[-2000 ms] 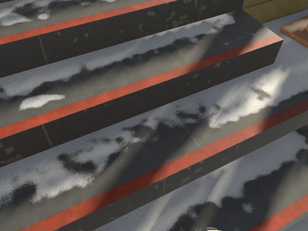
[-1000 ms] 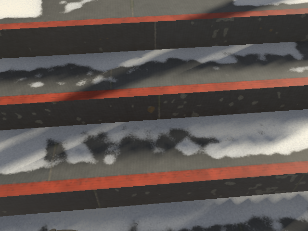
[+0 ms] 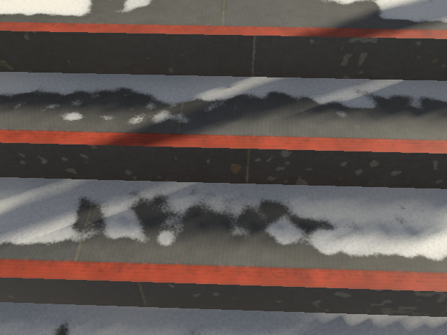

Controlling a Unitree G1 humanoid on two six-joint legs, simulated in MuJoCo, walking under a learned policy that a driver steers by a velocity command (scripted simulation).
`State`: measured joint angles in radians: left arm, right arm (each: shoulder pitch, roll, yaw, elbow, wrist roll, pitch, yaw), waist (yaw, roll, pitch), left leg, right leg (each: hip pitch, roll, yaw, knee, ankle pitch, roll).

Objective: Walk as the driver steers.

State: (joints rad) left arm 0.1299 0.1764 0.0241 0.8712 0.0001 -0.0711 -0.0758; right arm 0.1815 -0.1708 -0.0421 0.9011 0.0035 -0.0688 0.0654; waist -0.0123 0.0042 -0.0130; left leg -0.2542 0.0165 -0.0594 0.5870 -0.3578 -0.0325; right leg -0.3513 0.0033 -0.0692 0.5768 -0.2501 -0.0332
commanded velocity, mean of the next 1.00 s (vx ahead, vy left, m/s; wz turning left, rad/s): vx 0.00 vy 0.00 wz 0.00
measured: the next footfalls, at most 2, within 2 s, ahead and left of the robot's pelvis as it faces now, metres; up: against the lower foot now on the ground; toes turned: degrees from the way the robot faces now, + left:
left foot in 2.00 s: +0.35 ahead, +0.11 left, +0.15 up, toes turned +4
